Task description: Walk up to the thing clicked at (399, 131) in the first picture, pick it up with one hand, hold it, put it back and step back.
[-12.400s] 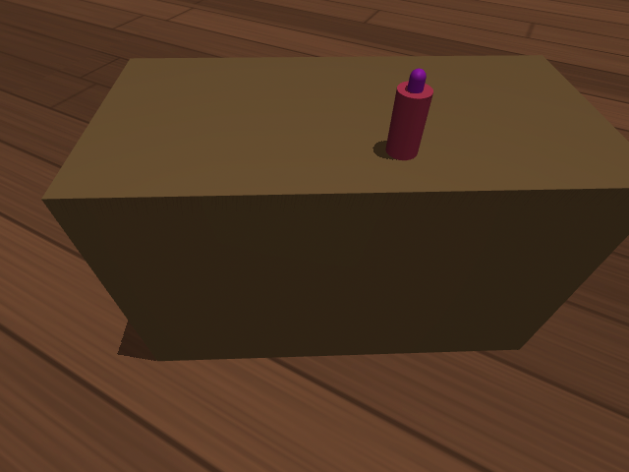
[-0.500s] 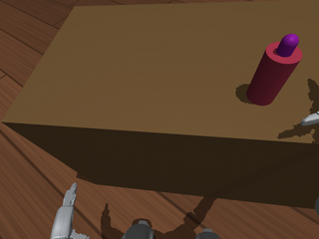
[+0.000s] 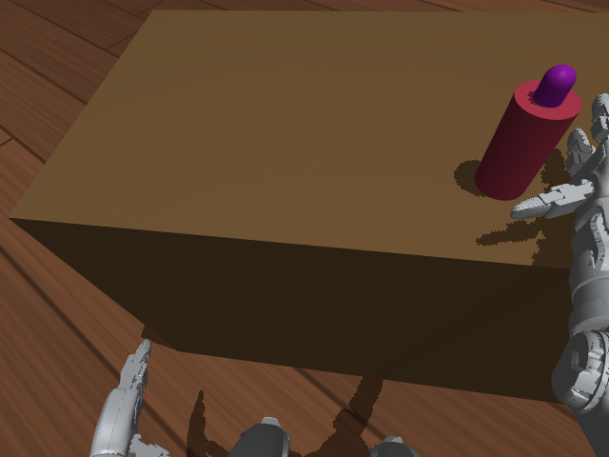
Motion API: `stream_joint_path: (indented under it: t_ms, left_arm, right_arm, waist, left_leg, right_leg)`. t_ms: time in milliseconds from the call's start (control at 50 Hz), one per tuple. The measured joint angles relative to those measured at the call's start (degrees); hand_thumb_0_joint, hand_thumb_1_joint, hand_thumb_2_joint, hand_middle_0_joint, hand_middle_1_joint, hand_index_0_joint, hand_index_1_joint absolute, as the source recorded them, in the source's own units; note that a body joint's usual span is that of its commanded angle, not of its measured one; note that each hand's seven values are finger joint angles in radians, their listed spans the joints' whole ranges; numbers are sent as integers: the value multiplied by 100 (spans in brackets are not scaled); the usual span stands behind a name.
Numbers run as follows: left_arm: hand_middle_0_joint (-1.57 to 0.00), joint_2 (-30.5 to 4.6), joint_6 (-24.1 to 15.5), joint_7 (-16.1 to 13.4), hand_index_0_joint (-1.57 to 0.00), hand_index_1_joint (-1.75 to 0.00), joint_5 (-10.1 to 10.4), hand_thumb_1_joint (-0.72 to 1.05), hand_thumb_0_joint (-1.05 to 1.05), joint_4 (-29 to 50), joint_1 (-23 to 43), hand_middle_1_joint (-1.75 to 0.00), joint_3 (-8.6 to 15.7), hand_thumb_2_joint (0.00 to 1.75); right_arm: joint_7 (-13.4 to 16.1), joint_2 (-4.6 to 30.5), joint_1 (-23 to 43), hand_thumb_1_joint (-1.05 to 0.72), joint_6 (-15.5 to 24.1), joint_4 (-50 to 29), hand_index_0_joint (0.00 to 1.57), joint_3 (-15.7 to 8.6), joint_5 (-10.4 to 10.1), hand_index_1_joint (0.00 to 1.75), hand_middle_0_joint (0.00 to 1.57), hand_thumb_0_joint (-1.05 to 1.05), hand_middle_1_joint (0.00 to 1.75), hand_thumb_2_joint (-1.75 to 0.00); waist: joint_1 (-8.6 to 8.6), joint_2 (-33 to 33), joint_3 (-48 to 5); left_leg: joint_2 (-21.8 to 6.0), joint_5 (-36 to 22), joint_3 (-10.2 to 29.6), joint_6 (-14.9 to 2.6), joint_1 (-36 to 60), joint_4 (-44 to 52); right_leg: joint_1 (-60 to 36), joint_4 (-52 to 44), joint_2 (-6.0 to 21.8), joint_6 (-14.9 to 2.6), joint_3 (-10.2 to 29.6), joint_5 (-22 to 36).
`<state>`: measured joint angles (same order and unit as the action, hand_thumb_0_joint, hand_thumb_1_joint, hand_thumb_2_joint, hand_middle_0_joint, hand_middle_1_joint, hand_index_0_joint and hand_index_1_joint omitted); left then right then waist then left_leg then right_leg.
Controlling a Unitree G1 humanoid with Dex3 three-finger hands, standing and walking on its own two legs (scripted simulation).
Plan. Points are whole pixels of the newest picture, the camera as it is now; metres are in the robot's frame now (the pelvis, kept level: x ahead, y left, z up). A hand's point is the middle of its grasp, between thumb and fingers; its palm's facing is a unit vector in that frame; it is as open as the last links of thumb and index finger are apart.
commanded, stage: rest palm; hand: right
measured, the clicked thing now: (527, 133) +0.50 -0.22 +0.12
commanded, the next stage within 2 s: close in 0.26 s
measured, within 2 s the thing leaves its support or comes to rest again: leaves its support in 1.48 s
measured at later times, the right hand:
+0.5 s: hand (521, 163) +0.48 -0.22 +0.10, palm faces +0.23 +0.97 +0.04, open 17.2 cm
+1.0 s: hand (523, 151) +0.50 -0.22 +0.10, palm faces +0.21 +0.98 +0.03, open 10.5 cm
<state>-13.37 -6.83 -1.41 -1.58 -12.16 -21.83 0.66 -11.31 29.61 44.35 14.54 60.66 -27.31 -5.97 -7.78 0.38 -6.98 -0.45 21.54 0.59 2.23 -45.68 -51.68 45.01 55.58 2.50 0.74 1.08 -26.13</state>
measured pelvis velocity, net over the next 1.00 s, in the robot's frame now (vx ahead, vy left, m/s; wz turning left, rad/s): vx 0.01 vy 0.00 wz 0.00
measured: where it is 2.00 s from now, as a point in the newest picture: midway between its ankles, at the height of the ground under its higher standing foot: outside the picture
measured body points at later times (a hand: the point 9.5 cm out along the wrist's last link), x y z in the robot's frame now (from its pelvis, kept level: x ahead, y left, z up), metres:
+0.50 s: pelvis +0.00 +0.00 +0.00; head +0.08 -0.02 +0.44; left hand +0.15 +0.26 -0.03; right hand +0.46 -0.27 +0.10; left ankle +0.03 +0.15 -0.68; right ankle +0.00 -0.12 -0.68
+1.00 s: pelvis +0.01 +0.00 +0.00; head +0.09 -0.02 +0.44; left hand +0.16 +0.26 -0.02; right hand +0.48 -0.28 +0.10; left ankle +0.03 +0.15 -0.68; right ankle +0.00 -0.12 -0.68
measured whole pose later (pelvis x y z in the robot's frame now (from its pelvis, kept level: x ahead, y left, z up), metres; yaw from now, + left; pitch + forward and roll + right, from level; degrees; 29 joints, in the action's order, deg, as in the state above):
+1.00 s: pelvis +0.01 +0.00 +0.00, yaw +0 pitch +16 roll +1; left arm -13.9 -5.1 -0.3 -1.4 -8.2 -22.1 2.0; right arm -6.4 27.4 46.4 15.6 62.2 -26.7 -4.5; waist -8.5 0.3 -7.0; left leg -0.4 22.3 0.9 2.0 -45.3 -51.5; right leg 44.2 54.6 2.6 1.0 0.8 -26.6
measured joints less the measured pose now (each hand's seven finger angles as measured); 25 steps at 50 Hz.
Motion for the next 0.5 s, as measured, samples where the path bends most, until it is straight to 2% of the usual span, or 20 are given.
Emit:
stream_joint_path:
  t_ms: [220,400,500]
  left_arm:
    - [-6,-70,84,39,-5,-6,8,-56,-1,61,-35,-5,123,6]
    - [-6,-36,127,87,-4,-6,42,-59,-1,309,-192,-4,135,9]
    - [-6,17,125,71,-4,-6,10,-58,-1,195,-12,-4,101,8]
  right_arm:
    - [442,-223,248,56,-25,62,4,207,158,5,4,-1,4,-4]
    - [497,-483,-80,56,3,-40,7,163,81,4,7,-1,4,-3]
    - [615,-403,61,57,130,5,16,80,184,8,16,-1,8,-3]
  waist:
    - [-27,13,-6]
    - [6,-47,-48]
    - [-17,27,23]
  left_leg:
    - [24,-16,20,-14,-23,-16]
    - [6,32,47,-14,134,31]
    - [16,71,19,-33,22,-87]
  right_leg:
    - [6,7,23,12,-18,8]
    - [-189,-107,7,11,-51,-8]
    - [-73,7,16,28,-18,-39]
